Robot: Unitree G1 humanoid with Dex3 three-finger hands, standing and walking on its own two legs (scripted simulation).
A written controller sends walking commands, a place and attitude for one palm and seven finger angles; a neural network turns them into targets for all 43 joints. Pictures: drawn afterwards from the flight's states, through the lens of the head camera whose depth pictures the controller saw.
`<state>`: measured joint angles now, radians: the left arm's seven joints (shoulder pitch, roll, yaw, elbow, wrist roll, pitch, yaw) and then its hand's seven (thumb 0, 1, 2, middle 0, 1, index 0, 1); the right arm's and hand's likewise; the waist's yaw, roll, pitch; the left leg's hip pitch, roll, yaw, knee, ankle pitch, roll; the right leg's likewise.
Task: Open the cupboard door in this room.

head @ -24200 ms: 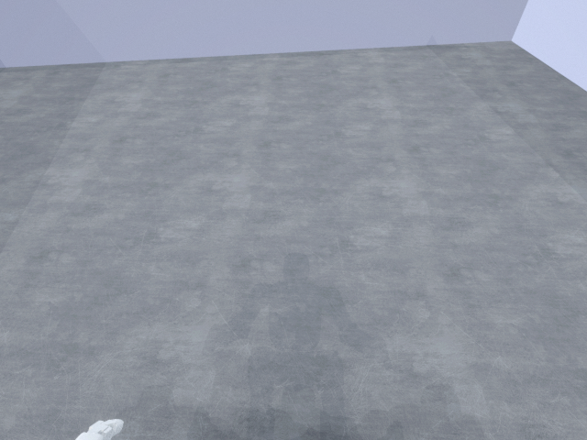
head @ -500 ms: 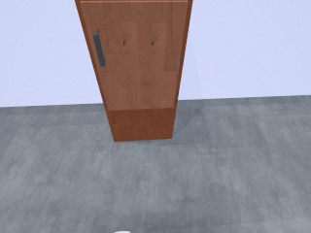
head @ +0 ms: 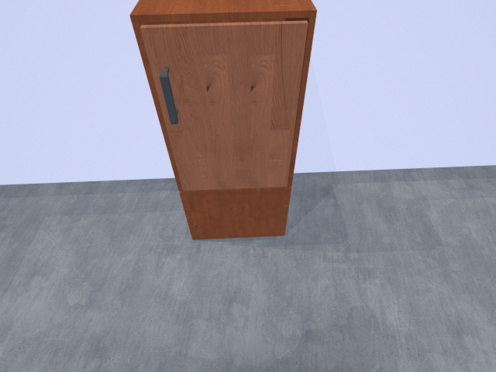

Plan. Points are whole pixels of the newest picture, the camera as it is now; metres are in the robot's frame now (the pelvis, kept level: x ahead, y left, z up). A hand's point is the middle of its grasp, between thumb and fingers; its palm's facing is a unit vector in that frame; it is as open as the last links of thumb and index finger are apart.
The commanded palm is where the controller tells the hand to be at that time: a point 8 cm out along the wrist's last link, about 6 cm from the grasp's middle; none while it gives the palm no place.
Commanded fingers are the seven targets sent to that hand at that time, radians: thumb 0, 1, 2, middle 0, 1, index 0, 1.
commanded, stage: take the last steps up to it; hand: left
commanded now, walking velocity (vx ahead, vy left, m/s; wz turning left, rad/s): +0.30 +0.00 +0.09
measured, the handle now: (170, 96) +0.78 +0.25 +0.03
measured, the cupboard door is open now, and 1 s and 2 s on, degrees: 0 0 0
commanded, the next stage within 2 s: come to a stop and stand still in 0.64 s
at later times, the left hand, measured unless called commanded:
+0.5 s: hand out of the picture +0.01 +0.09 -0.16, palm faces +0.23 -0.96 -0.16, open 7.3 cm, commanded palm none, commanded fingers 0.00 0.90 0.90 -0.20 -0.30 -0.20 -0.30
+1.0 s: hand (163, 274) +0.35 +0.21 -0.17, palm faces +0.13 -0.96 -0.26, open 7.3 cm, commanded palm none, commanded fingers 0.00 0.90 0.90 -0.20 -0.30 -0.20 -0.30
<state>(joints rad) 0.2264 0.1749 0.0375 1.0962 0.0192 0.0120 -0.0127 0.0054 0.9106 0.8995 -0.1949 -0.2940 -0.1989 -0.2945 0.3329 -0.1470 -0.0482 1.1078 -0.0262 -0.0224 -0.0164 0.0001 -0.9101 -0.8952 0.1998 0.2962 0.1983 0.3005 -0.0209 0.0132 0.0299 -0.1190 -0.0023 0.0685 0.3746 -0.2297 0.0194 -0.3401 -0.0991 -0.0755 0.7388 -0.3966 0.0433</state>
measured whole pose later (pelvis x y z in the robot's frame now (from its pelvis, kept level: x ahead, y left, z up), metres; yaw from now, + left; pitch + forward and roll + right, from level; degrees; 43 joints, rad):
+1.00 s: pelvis +0.27 +0.00 -0.01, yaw +5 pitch -1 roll +2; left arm 0.12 0.21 0.06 0.98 0.02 0.01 0.02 0.00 0.91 0.90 -0.19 -0.29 -0.20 -0.29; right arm 0.19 -0.16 -0.05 1.07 -0.03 0.00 -0.04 -0.02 -0.92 -0.90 0.20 0.30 0.20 0.30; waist 0.00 -0.02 0.09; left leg -0.14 0.03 0.15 0.48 -0.31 0.00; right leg -0.41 -0.07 -0.06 0.76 -0.32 0.01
